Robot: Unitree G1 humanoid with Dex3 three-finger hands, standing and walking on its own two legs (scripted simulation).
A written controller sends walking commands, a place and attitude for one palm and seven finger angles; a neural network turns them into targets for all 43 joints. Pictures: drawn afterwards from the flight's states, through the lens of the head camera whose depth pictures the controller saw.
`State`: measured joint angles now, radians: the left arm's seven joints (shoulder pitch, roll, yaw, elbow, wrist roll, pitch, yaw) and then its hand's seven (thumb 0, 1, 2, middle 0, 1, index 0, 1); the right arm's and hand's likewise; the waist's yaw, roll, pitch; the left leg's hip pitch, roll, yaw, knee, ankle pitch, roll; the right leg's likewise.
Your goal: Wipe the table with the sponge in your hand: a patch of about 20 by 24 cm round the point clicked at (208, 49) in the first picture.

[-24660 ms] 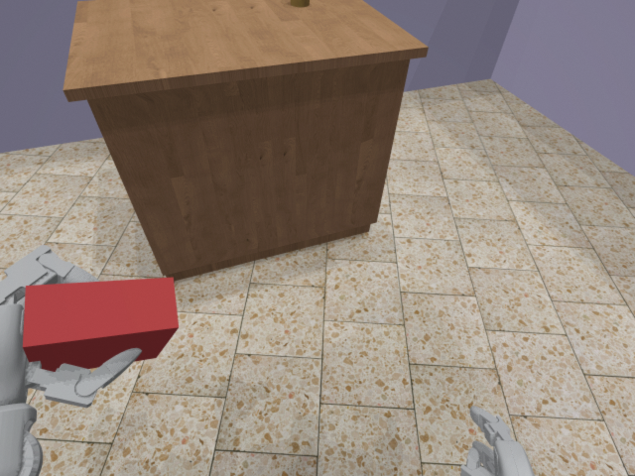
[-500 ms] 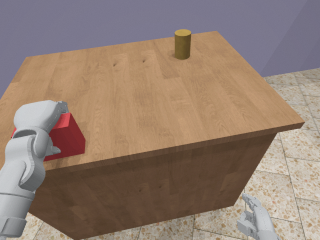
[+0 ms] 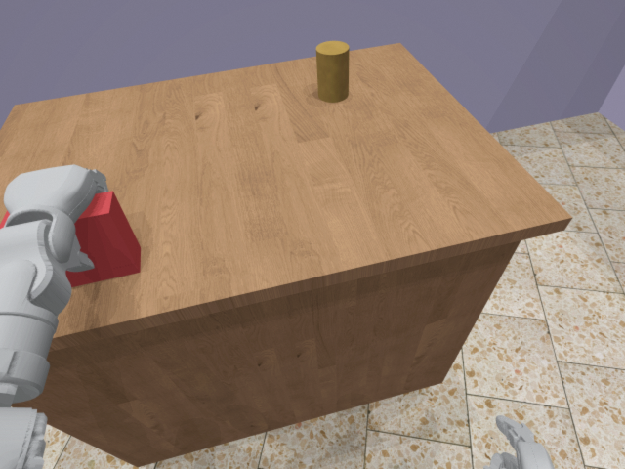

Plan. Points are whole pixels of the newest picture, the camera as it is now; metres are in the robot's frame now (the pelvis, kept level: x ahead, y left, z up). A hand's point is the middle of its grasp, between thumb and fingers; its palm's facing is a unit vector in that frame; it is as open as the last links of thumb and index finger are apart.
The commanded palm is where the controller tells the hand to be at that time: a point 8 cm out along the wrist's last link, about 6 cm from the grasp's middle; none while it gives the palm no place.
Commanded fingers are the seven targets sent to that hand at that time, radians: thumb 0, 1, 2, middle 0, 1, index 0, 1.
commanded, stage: wipe forward along the first lane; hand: left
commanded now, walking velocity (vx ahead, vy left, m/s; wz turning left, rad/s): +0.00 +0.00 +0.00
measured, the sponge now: (83, 252) +0.34 +0.36 +0.10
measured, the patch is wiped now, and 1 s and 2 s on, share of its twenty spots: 0.20 0.35 0.35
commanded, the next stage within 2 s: slide across to the middle lane in 1.30 s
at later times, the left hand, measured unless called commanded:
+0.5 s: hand (78, 206) +0.38 +0.37 +0.13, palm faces -0.11 +0.03 -0.99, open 9.5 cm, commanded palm +0.38 +0.37 +0.16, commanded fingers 0.00 0.10 1.30 -1.20 -1.60 -1.20 -1.60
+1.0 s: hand (84, 184) +0.43 +0.39 +0.13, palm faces -0.14 +0.04 -0.99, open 9.5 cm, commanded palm +0.43 +0.38 +0.16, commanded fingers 0.00 0.10 1.30 -1.20 -1.60 -1.20 -1.60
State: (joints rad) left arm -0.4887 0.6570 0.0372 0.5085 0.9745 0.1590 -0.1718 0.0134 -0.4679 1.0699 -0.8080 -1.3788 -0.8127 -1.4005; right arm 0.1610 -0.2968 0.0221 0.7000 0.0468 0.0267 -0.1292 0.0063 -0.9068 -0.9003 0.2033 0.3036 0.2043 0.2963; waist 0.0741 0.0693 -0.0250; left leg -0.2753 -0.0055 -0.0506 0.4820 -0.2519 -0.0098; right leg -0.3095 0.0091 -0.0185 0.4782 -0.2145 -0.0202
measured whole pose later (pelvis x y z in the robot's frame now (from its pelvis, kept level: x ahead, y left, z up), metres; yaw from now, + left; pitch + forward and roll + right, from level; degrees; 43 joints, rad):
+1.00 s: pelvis +0.01 +0.02 -0.01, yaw -2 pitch +11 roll -1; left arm -0.81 0.79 0.07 0.97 1.05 -0.01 -0.08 0.02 -0.51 1.12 -0.82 -1.35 -0.82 -1.42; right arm 0.32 -0.30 -0.01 0.71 0.06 0.07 -0.11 0.00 -0.91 -0.90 0.20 0.30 0.20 0.30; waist -0.01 0.05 -0.08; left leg -0.48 -0.01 -0.02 0.59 -0.30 0.02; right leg -0.50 0.01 0.01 0.54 -0.23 0.00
